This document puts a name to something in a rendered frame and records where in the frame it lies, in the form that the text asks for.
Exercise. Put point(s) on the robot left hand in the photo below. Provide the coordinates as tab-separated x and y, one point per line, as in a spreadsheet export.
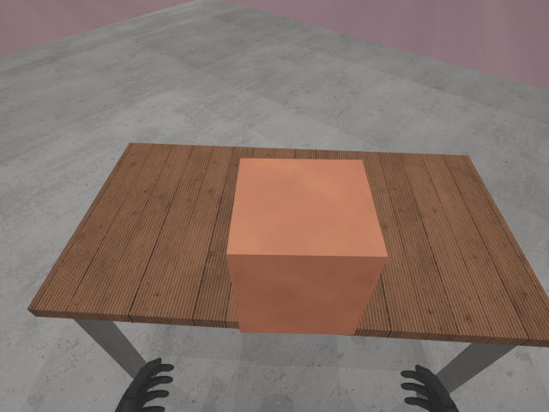
136	395

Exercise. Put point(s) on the carton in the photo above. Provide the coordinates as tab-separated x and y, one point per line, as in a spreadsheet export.
305	247

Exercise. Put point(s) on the robot right hand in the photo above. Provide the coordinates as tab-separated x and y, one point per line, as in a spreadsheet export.
433	389

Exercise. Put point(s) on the table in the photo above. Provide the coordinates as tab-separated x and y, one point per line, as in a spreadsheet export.
152	249

